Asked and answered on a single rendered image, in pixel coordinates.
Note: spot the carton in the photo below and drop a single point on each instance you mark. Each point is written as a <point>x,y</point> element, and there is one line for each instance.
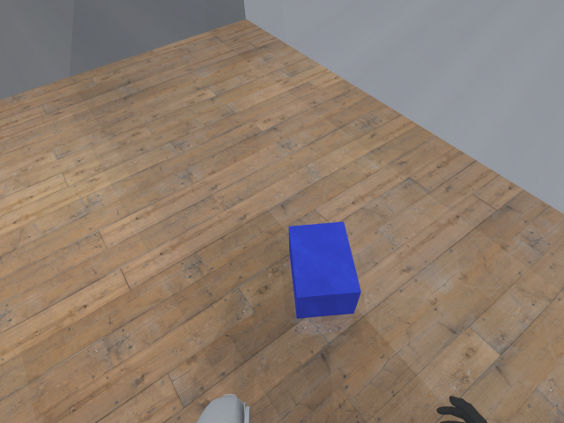
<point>325,281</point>

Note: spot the robot left thigh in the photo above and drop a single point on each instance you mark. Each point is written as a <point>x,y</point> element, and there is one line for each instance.
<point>225,410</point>

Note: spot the robot right hand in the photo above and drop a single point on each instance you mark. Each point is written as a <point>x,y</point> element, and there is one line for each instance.
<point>462,410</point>

